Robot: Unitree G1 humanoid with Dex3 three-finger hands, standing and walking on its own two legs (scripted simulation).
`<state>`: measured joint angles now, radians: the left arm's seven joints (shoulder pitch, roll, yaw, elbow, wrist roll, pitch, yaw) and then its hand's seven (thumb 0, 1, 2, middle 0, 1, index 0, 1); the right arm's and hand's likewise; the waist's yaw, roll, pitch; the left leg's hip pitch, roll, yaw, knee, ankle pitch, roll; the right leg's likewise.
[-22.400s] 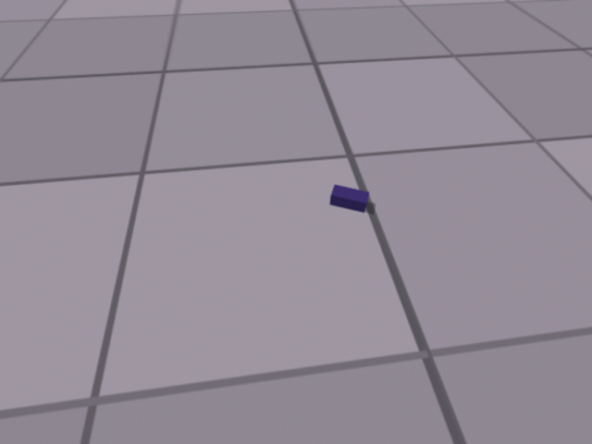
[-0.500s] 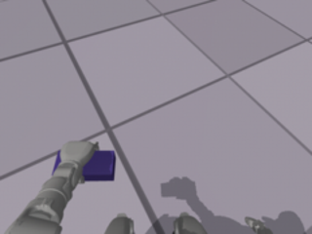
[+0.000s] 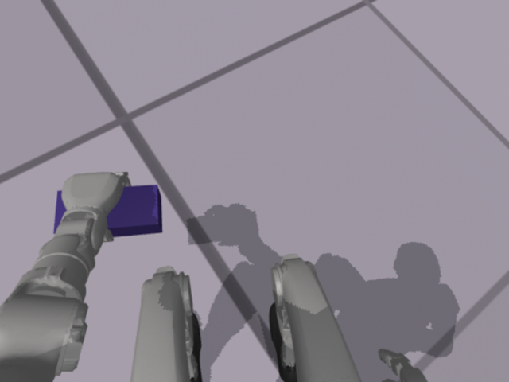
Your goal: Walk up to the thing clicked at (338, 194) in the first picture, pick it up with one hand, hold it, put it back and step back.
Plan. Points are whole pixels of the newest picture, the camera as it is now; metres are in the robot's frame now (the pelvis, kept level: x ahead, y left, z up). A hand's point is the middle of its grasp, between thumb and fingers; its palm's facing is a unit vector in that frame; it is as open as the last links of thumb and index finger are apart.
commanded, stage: crouch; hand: left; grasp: from above
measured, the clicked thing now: (113, 212) +0.42 +0.22 -0.18
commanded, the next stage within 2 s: lower in 0.96 s
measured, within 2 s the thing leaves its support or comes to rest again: neither
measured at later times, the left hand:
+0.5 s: hand (122, 216) +0.43 +0.23 -0.26, palm faces -0.46 +0.00 -0.89, open 10.6 cm
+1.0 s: hand (129, 219) +0.44 +0.23 -0.32, palm faces -0.46 +0.00 -0.89, open 10.6 cm
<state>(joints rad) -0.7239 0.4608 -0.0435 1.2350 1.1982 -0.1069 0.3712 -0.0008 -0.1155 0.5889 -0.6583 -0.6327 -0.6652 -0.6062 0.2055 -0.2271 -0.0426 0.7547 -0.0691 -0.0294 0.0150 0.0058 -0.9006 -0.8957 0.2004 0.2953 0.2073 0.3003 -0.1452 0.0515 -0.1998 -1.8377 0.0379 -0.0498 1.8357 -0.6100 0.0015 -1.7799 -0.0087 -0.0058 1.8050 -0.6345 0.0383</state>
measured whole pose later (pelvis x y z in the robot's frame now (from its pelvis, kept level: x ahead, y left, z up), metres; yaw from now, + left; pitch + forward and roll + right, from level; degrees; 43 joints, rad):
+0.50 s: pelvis +0.00 -0.01 -0.10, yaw -2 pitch +36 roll -5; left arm -0.84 0.55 0.02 1.32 1.24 -0.14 0.41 0.00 -0.11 0.59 -0.65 -0.64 -0.66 -0.61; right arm 0.15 -0.25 -0.03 0.76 -0.12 -0.06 0.10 0.00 -0.91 -0.90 0.20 0.30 0.21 0.30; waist -0.18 0.02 -0.13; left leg -2.13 0.04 -0.10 2.16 -0.67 -0.02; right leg -2.06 0.01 -0.03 2.11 -0.69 0.04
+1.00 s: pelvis -0.01 -0.01 -0.15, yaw -3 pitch +34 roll -5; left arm -0.93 0.62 0.05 1.47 1.26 -0.18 0.44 0.00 -0.09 0.57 -0.64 -0.64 -0.65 -0.62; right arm 0.15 -0.26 0.01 0.79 -0.14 -0.07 0.13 0.00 -0.91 -0.90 0.20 0.30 0.21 0.30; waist -0.20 0.01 -0.08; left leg -2.28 0.04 -0.13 2.34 -0.66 -0.02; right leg -2.21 0.03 -0.04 2.29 -0.68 0.04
